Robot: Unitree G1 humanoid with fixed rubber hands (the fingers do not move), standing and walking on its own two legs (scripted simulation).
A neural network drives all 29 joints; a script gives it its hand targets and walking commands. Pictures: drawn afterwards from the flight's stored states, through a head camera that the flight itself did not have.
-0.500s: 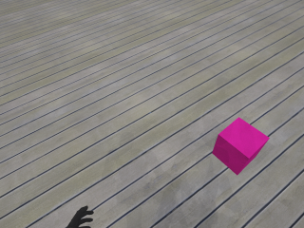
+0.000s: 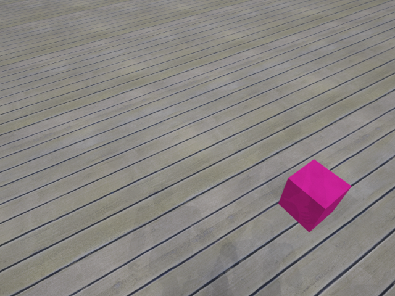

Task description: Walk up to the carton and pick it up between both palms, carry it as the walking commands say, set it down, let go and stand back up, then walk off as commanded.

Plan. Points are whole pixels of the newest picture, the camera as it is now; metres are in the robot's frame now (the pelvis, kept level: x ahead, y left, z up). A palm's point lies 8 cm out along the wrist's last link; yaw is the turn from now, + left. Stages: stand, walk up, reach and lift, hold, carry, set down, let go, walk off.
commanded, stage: stand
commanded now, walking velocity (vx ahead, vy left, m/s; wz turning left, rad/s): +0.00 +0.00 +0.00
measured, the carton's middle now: (311, 195) +0.74 -0.50 -0.65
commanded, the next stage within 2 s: walk off in 1.10 s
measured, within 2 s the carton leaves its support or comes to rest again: neither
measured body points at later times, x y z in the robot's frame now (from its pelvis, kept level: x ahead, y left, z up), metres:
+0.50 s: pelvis -0.01 -0.02 +0.00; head -0.01 -0.02 +0.45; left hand -0.01 +0.22 -0.15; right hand -0.03 -0.25 -0.16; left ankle -0.01 +0.11 -0.74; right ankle -0.02 -0.13 -0.74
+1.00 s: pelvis -0.01 -0.02 +0.00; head +0.00 -0.02 +0.45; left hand -0.03 +0.20 -0.16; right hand -0.03 -0.24 -0.16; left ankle -0.01 +0.11 -0.74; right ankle -0.02 -0.13 -0.74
